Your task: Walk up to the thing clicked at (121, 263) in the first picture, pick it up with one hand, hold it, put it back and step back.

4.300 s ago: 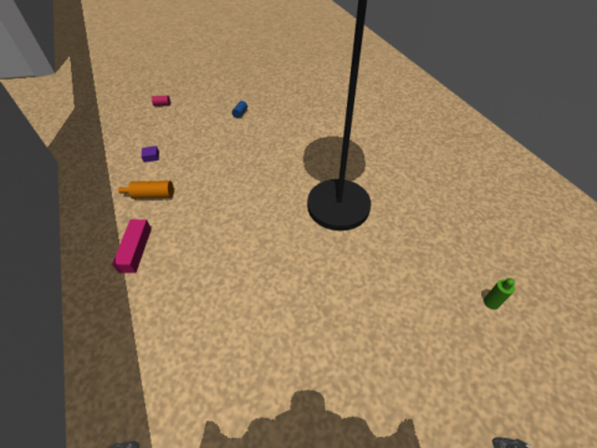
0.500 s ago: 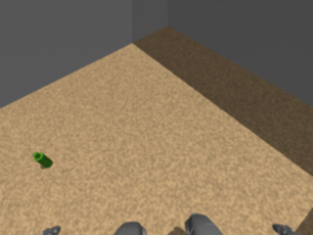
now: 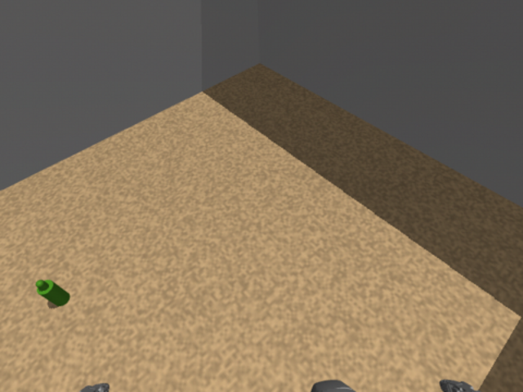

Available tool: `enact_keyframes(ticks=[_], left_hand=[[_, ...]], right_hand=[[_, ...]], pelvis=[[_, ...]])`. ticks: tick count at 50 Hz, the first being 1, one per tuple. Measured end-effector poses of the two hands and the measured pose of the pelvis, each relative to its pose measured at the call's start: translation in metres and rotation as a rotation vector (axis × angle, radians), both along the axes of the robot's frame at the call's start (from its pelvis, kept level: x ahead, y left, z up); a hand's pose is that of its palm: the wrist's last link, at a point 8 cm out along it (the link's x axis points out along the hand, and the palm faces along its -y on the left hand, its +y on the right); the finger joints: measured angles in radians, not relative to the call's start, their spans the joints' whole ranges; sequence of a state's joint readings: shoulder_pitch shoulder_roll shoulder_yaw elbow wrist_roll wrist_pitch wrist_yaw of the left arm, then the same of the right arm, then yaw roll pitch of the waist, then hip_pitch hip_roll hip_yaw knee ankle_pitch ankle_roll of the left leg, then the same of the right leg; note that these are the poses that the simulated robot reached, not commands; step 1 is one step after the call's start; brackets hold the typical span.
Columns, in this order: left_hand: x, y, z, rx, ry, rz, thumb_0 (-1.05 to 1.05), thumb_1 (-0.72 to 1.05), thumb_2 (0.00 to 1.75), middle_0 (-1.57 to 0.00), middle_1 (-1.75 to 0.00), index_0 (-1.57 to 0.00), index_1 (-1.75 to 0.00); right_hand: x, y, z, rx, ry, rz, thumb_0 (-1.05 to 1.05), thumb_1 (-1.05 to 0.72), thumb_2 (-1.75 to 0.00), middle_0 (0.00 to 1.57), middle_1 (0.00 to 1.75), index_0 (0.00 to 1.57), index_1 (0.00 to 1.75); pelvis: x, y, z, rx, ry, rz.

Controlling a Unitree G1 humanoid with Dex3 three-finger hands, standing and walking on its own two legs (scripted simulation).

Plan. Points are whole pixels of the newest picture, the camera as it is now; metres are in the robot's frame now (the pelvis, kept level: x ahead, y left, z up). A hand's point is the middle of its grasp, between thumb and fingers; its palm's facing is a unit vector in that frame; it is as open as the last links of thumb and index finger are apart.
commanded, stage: walk up
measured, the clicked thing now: out of the picture -0.90 +0.66 -0.73
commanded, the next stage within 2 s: stand in 0.30 s
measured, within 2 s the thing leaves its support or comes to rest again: neither
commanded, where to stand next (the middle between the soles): +0.07 +0.03 m, yaw +2 degrees
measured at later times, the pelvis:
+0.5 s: pelvis +0.01 +0.01 +0.01, yaw +0 degrees
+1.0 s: pelvis +0.01 +0.00 +0.02, yaw +2 degrees
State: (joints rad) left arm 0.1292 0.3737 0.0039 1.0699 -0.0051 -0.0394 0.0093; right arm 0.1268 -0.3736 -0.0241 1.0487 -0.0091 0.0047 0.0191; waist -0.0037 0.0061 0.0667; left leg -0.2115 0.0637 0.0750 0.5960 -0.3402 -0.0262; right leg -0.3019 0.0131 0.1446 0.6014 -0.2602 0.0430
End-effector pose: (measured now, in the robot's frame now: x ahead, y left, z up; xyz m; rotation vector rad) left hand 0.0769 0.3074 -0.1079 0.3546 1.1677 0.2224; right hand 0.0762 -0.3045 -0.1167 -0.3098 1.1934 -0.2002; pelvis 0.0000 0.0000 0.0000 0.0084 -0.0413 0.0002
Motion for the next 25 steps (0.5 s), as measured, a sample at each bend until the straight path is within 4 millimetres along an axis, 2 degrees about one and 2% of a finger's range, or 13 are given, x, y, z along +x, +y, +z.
enact_keyframes(ticks=[6,10,25], left_hand=[[0.005,-0.002,0.003,0.008,0.019,-0.009,0.01,0.91,0.89,-0.2,-0.3,-0.2,-0.3],[0.01,-0.004,0.004,0.007,0.027,-0.021,0.01,0.91,0.89,-0.2,-0.3,-0.2,-0.3],[0.031,-0.009,0.004,-0.05,0.012,-0.023,0.01,0.91,0.89,-0.2,-0.3,-0.2,-0.3]], right_hand=[[0.019,-0.002,0.001,0.006,-0.023,-0.008,0.01,-0.9,-0.9,0.21,0.3,0.21,0.3],[0.024,-0.003,0.002,0.009,-0.029,-0.02,0.01,-0.9,-0.9,0.21,0.3,0.21,0.3],[0.004,0.007,0.012,-0.005,0.047,-0.03,0.01,-0.9,-0.9,0.21,0.3,0.21,0.3]], pelvis=[[0.003,-0.001,0.002,0.001,0.003,-0.008],[0.004,0.001,0.003,0.004,0.006,-0.013],[0.009,0.005,0.014,0.002,0.012,0.008]])
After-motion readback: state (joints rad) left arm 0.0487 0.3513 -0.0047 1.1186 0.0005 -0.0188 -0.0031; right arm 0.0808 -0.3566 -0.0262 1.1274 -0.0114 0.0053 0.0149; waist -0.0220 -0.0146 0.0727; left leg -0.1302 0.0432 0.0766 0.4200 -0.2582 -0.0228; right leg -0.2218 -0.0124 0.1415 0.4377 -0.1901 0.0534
